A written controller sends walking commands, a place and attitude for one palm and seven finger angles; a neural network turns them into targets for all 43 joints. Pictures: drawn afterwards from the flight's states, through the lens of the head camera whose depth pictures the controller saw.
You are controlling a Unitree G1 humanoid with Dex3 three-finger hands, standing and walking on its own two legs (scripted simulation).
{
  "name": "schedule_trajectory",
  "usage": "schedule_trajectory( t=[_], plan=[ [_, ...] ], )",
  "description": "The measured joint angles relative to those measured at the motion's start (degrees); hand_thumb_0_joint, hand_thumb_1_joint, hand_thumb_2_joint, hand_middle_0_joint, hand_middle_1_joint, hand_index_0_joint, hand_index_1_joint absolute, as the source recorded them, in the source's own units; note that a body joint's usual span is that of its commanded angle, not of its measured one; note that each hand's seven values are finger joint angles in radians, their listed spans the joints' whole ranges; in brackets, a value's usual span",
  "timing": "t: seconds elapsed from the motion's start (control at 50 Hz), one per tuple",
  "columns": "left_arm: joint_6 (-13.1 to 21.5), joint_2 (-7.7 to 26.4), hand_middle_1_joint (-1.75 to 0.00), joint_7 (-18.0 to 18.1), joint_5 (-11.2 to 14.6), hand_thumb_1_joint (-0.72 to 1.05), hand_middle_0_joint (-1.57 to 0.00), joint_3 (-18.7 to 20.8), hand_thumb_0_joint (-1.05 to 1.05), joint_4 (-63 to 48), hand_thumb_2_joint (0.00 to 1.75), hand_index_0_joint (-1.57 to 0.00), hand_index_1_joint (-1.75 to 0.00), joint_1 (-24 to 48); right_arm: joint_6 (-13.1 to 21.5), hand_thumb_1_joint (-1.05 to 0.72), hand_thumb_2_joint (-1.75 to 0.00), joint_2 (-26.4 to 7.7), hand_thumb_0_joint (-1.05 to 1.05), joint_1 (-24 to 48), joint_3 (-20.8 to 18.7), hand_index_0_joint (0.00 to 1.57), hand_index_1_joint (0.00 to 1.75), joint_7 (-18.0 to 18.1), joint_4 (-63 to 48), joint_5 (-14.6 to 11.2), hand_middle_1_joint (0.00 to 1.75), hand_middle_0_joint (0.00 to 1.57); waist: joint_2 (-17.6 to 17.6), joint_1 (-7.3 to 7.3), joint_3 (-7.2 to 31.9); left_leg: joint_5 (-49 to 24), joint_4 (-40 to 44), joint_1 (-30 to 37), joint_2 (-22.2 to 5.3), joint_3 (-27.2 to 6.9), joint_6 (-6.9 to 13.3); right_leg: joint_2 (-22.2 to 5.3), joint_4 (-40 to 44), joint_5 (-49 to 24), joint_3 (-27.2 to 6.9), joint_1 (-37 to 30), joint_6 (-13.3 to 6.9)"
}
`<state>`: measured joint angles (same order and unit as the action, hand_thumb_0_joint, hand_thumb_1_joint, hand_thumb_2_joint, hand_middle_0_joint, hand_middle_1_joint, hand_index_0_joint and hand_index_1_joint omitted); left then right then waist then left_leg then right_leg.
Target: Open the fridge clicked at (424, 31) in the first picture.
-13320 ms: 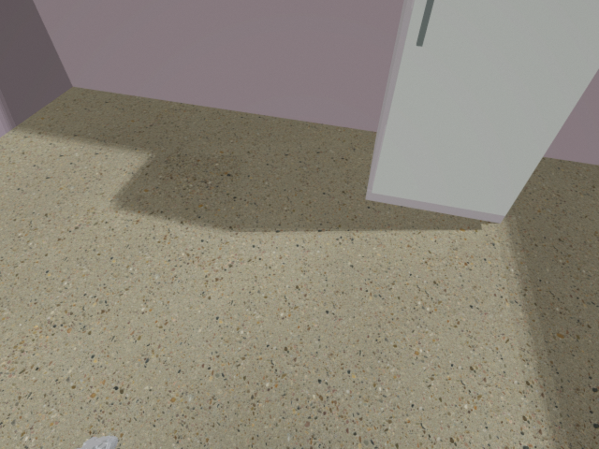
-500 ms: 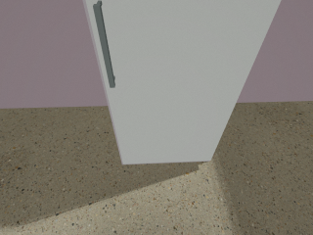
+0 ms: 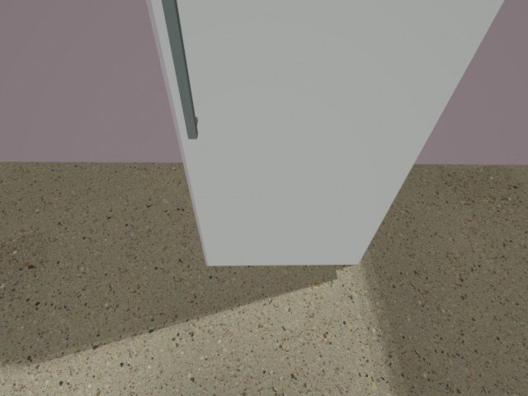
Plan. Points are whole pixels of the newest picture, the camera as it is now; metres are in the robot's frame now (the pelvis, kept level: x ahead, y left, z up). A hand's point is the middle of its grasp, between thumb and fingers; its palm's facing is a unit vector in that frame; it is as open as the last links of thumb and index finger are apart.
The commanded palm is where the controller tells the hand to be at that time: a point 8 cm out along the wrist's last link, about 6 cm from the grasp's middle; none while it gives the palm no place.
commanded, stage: look again from close up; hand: left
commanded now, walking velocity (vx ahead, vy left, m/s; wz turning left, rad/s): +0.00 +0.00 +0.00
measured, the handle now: (183, 69) +0.63 +0.19 +0.16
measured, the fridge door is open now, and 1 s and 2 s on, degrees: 0 0 0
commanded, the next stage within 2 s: shuffle to correct the standing spot in 0.74 s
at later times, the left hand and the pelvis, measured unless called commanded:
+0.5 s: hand out of the picture -0.01 +0.17 -0.17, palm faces +0.02 -0.98 -0.19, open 7.4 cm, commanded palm none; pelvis -0.01 +0.00 +0.00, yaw +0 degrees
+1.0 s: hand out of the picture -0.03 +0.16 -0.18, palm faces +0.05 -0.98 -0.17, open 7.4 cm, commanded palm none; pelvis +0.00 +0.00 +0.00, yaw +1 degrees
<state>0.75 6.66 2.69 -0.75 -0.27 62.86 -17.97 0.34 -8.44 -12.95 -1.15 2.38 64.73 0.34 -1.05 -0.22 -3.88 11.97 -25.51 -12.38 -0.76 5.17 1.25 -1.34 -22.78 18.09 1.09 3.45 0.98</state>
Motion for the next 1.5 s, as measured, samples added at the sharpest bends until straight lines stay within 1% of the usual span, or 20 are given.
schedule_trajectory(
  t=[0.16,0.36,0.68,0.92,0.98,1.04,1.1,1.14,1.16,1.18,1.2,1.24,1.26,1.3,1.36,1.42,1.48,1.5],
  plan=[
    [-0.04,1.47,-0.3,-0.24,-0.06,0.9,-0.2,0.06,0.01,-0.2,0.9,-0.2,-0.3,1.01,-0.14,-0.93,-0.89,-0.66,0.01,0.99,0.2,0.19,0.3,-0.41,-0.55,0.07,0.3,0.2,0.19,0.11,0.48,-0.96,1.34,0.45,0.08,0.12,0.02,-0.03,0.9,-0.78,-0.1,-0.2,0.01],
    [-0.06,2.28,-0.3,-0.39,-0.05,0.9,-0.2,0.1,0.01,-0.33,0.9,-0.2,-0.3,1.24,-0.27,-0.92,-0.89,-0.77,0.0,-0.04,0.6,0.19,0.3,-0.81,-0.17,0.14,0.3,0.2,0.47,0.0,0.74,-1.77,2.41,0.71,0.34,0.16,0.14,-0.25,1.31,-1.23,-0.09,-0.16,0.11],
    [-0.07,1.41,-0.3,-0.41,0.0,0.9,-0.2,0.09,0.01,0.29,0.9,-0.2,-0.3,0.24,-0.23,-0.91,-0.89,0.42,0.01,-2.15,0.82,0.19,0.3,-0.82,0.73,0.14,0.3,0.2,0.39,-0.13,0.7,-2.03,2.56,0.42,0.5,0.02,0.25,-0.39,1.24,-1.31,0.07,0.16,0.15],
    [0.07,0.98,-0.3,-0.49,-0.12,0.9,-0.2,0.24,0.01,0.69,0.9,-0.2,-0.3,-0.52,0.07,-0.91,-0.89,0.55,0.01,-2.54,0.67,0.19,0.3,-0.74,0.6,0.21,0.3,0.2,0.24,-0.15,1.13,-1.62,1.88,-0.02,0.56,-0.17,0.27,-0.44,0.68,-0.89,0.25,0.44,0.13],
    [-0.2,1.08,-0.3,-0.83,-0.34,0.9,-0.2,0.67,0.01,0.42,0.9,-0.2,-0.3,-1.11,-0.18,-0.91,-0.89,0.62,0.0,-3.4,0.37,0.19,0.3,-0.97,0.2,0.46,0.3,0.2,0.17,-0.19,1.85,-0.3,-0.25,-1.02,0.77,-0.58,0.34,-0.69,-1.46,0.69,0.69,1.2,0.02],
    [-0.23,1.12,-0.3,-1.17,-0.53,0.9,-0.2,1.25,0.01,-0.11,0.9,-0.2,-0.3,-2.15,-0.57,-0.91,-0.89,0.55,0.0,-4.73,0.05,0.19,0.3,-1.25,-0.34,0.65,0.3,0.2,0.6,0.0,2.61,2.37,-4.32,-2.75,0.65,-1.49,0.37,-0.59,-3.38,2.66,1.6,1.5,-0.11],
    [0.18,1.05,-0.3,-1.18,-0.59,0.9,-0.2,1.88,0.01,-0.39,0.9,-0.2,-0.3,-3.81,-0.73,-0.91,-0.89,0.41,0.0,-5.86,-0.22,0.19,0.3,-1.48,-0.82,0.88,0.3,0.2,1.05,0.34,2.97,5.73,-9.38,-4.33,-0.43,-1.57,0.21,-0.13,-4.67,4.59,2.55,0.91,0.06],
    [0.27,1.15,-0.3,-1.25,-0.68,0.9,-0.2,2.24,0.01,0.01,0.9,-0.2,-0.3,-4.95,-0.39,-0.91,-0.89,0.54,0.0,-6.09,-0.35,0.19,0.3,-1.52,-1.14,0.9,0.3,0.2,0.2,0.61,2.81,7.87,-11.06,-3.93,-0.06,-1.08,0.7,-0.71,-6.1,6.19,2.26,0.54,0.47],
    [0.13,1.33,-0.3,-1.35,-0.68,0.9,-0.2,2.4,0.01,0.31,0.9,-0.2,-0.3,-5.38,0.11,-0.91,-0.89,0.8,0.0,-6.03,-0.35,0.19,0.3,-1.48,-1.42,0.9,0.3,0.2,-0.84,0.68,2.59,8.45,-10.99,-3.28,0.6,-0.34,1.34,-1.49,-7.59,7.27,1.66,0.81,0.35],
    [-0.15,1.37,-0.3,-1.46,-0.62,0.9,-0.2,2.49,0.01,0.72,0.9,-0.2,-0.3,-5.53,0.89,-0.91,-0.89,0.95,0.0,-5.93,-0.35,0.19,0.3,-1.36,-1.84,1.02,0.3,0.2,-1.43,0.63,2.31,8.9,-10.85,-2.74,0.97,0.39,1.79,-2.16,-11.29,7.73,1.64,2.31,-0.25],
    [-0.55,1.3,-0.3,-1.53,-0.57,0.9,-0.2,2.4,0.01,1.12,0.9,-0.2,-0.3,-5.33,1.73,-0.91,-0.89,1.03,0.0,-5.88,-0.31,0.19,0.3,-1.04,-2.35,1.14,0.3,0.2,-1.49,0.41,1.93,9.2,-10.49,-2.14,1.03,0.94,2.01,-2.18,-17.52,9.18,1.49,4.88,-0.78],
    [-1.02,1.28,-0.3,-1.61,-0.55,0.9,-0.2,2.4,0.01,1.47,0.9,-0.2,-0.3,-4.12,2.97,-0.91,-0.89,1.34,0.0,-6.16,-0.03,0.19,0.3,-0.31,-3.11,1.23,0.3,0.2,-1.13,-0.32,1.13,8.77,-8.42,-0.55,0.94,1.45,2.0,-1.55,-30.13,10.63,1.48,10.88,-1.51],
    [-1.06,1.4,-0.3,-1.68,-0.52,0.9,-0.2,2.51,0.01,1.28,0.9,-0.2,-0.3,-3.24,3.29,-0.91,-0.89,1.6,0.0,-6.49,0.15,0.19,0.3,-0.13,-3.23,1.23,0.3,0.2,-1.0,-0.65,0.8,8.18,-6.84,0.39,0.98,1.47,2.03,-1.43,-33.94,10.09,1.8,13.49,-1.57],
    [-1.01,1.63,-0.3,-1.94,-0.52,0.91,-0.2,2.77,0.01,0.23,0.9,-0.2,-0.3,-1.14,3.53,-0.91,-0.89,2.12,0.0,-7.48,0.46,0.19,0.3,0.03,-2.91,1.17,0.3,0.2,-0.57,-1.07,0.4,6.78,-3.33,2.25,1.05,1.05,2.0,-1.57,-35.9,8.21,2.73,17.4,-1.31],
    [-1.01,1.93,-0.3,-2.0,-0.85,0.92,-0.2,3.18,0.02,-1.85,0.9,-0.2,-0.3,2.36,3.25,-0.91,-0.89,2.66,0.0,-9.08,0.65,0.19,0.3,0.02,-1.61,1.1,0.3,0.2,0.38,-1.13,0.21,5.14,1.14,4.64,1.07,0.16,1.65,-2.25,-30.33,4.72,3.67,20.54,-0.72],
    [-0.62,2.83,-0.3,-2.44,-0.73,0.94,-0.2,3.74,0.02,-3.57,0.9,-0.2,-0.3,5.09,2.58,-0.91,-0.89,2.83,0.0,-10.14,0.39,0.2,0.3,-0.17,-0.33,1.24,0.3,0.2,1.43,-1.47,-0.23,5.39,2.66,6.41,0.81,-0.64,0.89,-2.69,-20.98,2.09,4.39,20.47,-0.55],
    [0.5,3.27,-0.3,-2.82,-0.72,0.94,-0.2,3.93,0.02,-4.98,0.9,-0.2,-0.3,6.71,1.84,-0.9,-0.89,2.61,0.0,-11.12,-0.04,0.2,0.3,-0.46,0.66,1.22,0.3,0.2,2.29,-1.61,-0.53,8.59,-0.57,7.04,0.17,-1.25,-0.22,-2.2,-10.72,-2.63,5.28,16.92,-0.78],
    [1.21,3.63,-0.3,-2.82,-0.81,0.93,-0.2,3.88,0.02,-5.48,0.9,-0.2,-0.3,6.83,1.71,-0.9,-0.89,2.67,0.0,-11.78,-0.13,0.2,0.3,-0.65,0.75,1.04,0.3,0.2,1.97,-1.54,-0.24,10.7,-3.92,6.11,0.22,-1.35,-0.37,-2.32,-7.88,-4.46,5.13,15.49,-1.54]
  ],
)
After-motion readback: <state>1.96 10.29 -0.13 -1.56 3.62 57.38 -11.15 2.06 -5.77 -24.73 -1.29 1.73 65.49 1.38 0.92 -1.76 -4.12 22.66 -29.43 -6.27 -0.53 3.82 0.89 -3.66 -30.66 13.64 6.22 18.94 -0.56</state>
